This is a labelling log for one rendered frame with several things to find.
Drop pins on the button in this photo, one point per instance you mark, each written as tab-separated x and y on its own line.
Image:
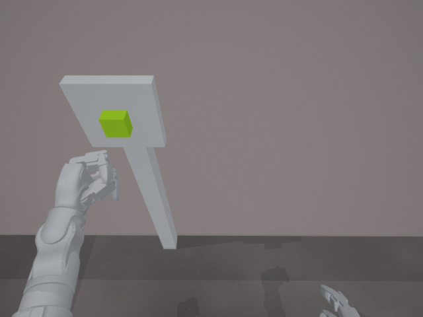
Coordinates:
116	123

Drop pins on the robot left hand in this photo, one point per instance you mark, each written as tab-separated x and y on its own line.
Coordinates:
78	189

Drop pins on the robot left forearm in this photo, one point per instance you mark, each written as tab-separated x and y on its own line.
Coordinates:
53	278

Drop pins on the panel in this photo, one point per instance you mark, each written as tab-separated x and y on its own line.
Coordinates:
89	95

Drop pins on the robot right hand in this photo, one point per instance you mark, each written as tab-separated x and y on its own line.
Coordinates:
338	302

